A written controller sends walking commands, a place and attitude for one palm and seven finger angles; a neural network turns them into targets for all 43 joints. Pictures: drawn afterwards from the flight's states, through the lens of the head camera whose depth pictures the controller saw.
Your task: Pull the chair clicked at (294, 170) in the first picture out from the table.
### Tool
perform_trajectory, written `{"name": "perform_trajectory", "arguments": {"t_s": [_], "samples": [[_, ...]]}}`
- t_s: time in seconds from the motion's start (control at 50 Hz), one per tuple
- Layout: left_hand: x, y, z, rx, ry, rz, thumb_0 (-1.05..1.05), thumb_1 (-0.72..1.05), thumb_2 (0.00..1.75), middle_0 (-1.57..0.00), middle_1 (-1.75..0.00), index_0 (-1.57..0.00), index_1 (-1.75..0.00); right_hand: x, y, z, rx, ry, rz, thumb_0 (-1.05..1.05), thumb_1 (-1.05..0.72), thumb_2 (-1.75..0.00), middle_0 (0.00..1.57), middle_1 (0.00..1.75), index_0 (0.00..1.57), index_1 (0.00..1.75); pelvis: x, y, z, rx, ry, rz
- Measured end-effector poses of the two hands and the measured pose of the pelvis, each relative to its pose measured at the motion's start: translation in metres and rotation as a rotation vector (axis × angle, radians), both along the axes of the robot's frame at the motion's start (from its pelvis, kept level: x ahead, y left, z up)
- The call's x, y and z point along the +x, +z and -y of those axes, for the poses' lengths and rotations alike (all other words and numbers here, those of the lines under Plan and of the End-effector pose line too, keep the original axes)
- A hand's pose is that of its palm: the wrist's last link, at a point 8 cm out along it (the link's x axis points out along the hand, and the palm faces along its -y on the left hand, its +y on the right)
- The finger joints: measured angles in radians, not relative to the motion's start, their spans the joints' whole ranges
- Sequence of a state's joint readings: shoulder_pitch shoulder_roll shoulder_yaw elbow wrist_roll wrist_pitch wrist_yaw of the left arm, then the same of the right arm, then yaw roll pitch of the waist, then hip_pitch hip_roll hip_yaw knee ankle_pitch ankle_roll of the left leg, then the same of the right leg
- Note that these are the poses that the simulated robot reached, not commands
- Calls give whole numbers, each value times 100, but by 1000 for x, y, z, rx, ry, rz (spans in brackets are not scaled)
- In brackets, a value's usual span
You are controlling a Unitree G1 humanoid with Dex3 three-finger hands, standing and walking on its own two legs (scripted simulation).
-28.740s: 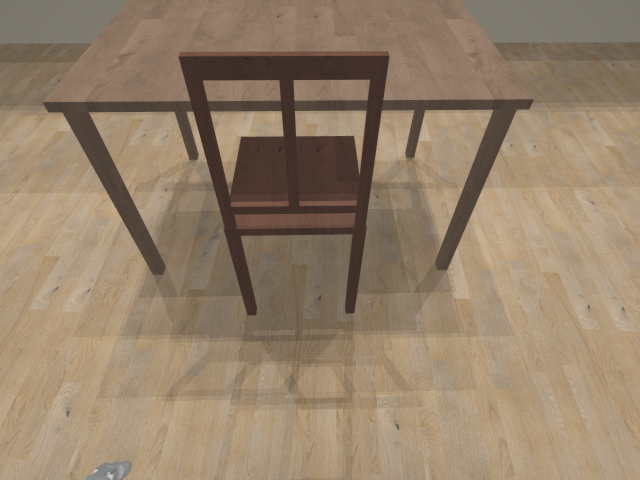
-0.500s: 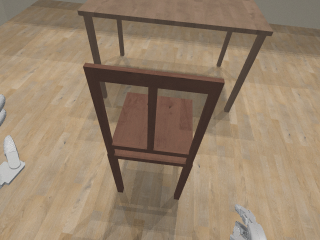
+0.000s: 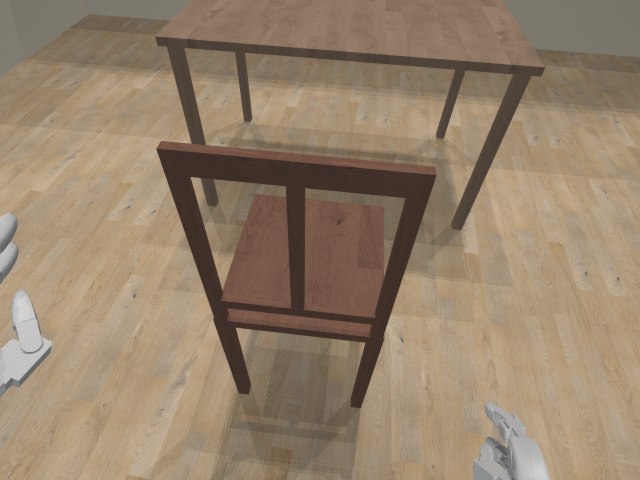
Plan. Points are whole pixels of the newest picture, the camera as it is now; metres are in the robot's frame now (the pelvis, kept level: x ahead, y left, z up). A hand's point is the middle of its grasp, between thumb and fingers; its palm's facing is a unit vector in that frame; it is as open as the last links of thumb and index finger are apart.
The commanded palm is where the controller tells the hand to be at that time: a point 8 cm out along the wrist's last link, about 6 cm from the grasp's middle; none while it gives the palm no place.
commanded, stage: stop stepping back and stand still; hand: left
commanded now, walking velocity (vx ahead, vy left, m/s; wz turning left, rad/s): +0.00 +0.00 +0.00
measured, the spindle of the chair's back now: (297, 255) +0.48 +0.07 -0.06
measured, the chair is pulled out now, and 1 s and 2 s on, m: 0.63 0.63 0.63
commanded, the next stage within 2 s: let the arm hang, fingers relaxed in 0.48 s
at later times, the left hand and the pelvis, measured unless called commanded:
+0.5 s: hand (20, 364) +0.18 +0.27 +0.16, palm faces +0.42 -0.79 -0.44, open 7.4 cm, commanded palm +0.12 +0.30 +0.18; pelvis -0.02 +0.01 +0.00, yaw +0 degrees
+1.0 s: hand out of the picture -0.01 +0.19 -0.18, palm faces +0.07 -0.98 -0.18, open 6.9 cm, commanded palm none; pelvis -0.02 +0.00 +0.00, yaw +2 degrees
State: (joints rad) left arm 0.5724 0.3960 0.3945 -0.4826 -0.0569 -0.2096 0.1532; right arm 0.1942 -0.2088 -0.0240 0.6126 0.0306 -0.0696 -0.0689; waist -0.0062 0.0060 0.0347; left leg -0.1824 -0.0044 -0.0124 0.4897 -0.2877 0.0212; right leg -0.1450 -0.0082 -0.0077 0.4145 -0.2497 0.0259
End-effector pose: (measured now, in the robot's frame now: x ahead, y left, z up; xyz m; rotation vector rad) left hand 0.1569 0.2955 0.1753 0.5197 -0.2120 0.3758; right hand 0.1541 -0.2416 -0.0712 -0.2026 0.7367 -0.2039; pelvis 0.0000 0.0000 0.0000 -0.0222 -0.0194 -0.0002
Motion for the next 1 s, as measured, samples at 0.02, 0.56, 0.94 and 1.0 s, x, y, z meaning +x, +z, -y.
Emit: {"name": "perform_trajectory", "arguments": {"t_s": [0.02,0.56,0.94,1.0], "samples": [[-1,2,0,8,0,5,1,89,90,-21,-31,-21,-30,-2,0,1,1,-3,2,1,-90,-90,20,30,20,30,-1,0,0,-1,0,0],[-18,-1,-12,3,23,-4,1,89,90,-21,-30,-21,-30,-28,-4,-14,17,11,-4,1,-90,-90,20,30,20,30,-21,2,-7,-2,-8,-1],[-156,-328,67,-622,180,-1381,-3,103,90,-21,-30,-21,-30,-140,-57,-12,31,14,-543,1,-91,-90,20,30,20,30,-26,-6,-1,8,32,-13],[-179,-326,59,-608,220,-1454,-3,100,90,-21,-30,-20,-30,-158,-59,-8,29,-16,-596,1,-91,-90,20,30,20,30,-25,-4,-2,2,33,-10]]}}
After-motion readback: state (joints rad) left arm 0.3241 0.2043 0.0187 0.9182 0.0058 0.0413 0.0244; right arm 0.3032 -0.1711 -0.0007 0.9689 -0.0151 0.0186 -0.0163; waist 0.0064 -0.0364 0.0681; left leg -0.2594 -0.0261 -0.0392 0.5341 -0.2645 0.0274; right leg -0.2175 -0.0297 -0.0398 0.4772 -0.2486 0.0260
